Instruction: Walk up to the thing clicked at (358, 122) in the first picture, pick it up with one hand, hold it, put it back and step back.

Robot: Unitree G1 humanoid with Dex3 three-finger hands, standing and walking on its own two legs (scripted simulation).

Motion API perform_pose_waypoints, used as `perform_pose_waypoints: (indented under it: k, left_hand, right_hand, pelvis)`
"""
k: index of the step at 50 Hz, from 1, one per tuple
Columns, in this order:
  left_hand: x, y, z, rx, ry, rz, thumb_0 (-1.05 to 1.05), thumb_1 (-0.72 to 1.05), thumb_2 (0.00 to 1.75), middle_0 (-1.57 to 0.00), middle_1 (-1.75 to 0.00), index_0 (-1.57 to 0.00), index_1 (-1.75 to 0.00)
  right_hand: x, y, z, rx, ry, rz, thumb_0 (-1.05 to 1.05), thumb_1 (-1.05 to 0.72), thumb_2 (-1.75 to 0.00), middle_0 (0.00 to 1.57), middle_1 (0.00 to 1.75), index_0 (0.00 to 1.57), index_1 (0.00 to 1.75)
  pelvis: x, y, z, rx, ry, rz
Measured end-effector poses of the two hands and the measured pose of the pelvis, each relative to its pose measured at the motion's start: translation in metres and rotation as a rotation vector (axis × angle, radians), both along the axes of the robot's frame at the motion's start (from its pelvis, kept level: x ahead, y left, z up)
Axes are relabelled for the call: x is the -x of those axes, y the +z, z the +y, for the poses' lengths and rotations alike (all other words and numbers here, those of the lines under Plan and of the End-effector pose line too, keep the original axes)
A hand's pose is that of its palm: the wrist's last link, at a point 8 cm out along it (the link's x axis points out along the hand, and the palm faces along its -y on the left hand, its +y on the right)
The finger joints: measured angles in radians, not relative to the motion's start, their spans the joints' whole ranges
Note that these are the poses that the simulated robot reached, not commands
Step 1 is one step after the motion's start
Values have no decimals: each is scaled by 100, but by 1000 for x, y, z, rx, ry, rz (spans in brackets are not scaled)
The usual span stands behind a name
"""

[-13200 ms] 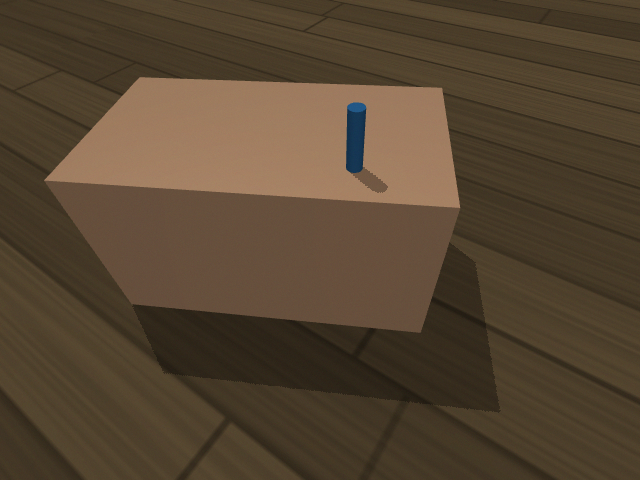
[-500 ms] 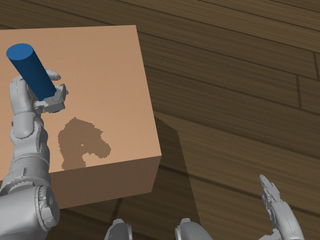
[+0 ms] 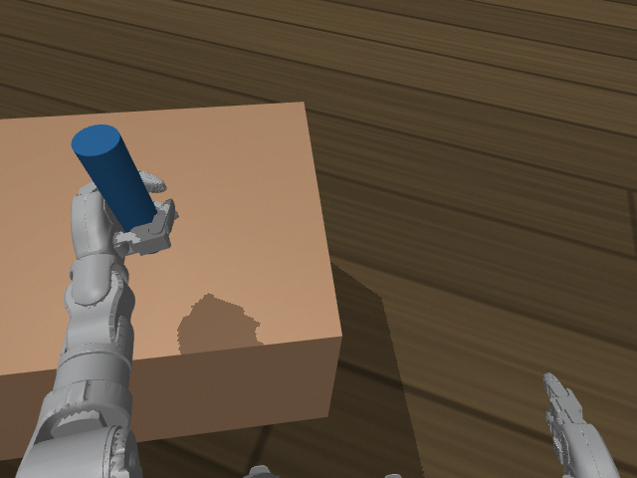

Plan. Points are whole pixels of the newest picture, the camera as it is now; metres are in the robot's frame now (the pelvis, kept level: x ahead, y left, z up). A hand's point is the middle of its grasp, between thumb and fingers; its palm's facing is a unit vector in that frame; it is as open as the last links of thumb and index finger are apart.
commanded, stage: lift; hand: left
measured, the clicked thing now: (128, 198) +0.43 +0.23 +0.11
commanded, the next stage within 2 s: hold in 0.84 s
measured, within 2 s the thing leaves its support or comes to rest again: neither
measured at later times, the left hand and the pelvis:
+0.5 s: hand (153, 230) +0.37 +0.18 +0.13, palm faces +0.24 -0.97 +0.00, open 5.6 cm; pelvis -0.01 -0.01 +0.02, yaw +1 degrees
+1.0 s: hand (142, 241) +0.33 +0.17 +0.17, palm faces +0.24 -0.97 +0.00, open 5.6 cm; pelvis -0.01 -0.02 +0.04, yaw +1 degrees
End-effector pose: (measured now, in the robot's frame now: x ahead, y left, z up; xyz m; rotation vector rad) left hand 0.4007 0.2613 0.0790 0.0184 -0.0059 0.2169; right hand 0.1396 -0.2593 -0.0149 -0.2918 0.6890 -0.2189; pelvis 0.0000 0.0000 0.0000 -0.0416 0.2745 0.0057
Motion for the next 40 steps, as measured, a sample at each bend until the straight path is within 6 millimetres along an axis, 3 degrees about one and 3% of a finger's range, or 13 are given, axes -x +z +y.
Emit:
perform_pose_waypoints:
  k: [13, 27, 40]
  left_hand:
    - [37, 36, -21, 8, 1, -6, -1, 10, 117, -99, -114, -100, -115]
    - [70, 59, -35, 16, 25, -9, -1, 10, 117, -99, -114, -101, -115]
    - [92, 80, -40, 10, 26, -23, -1, 10, 117, -99, -113, -101, -115]
  right_hand:
    - [1, -4, -4, -52, -32, -9, -1, 55, -4, 6, 6, 5, 5]
    - [7, -7, -15, -62, -71, -9, -1, 55, -4, 6, 5, 5, 5]
    - [8, -16, -11, -96, -68, 1, -1, 54, -4, 6, 5, 5, 5]
  pelvis:
    - [2, 14, -6, -23, 3, -85]
    - [8, 25, -13, -38, 5, -158]
    - [13, 33, -17, -44, 12, -203]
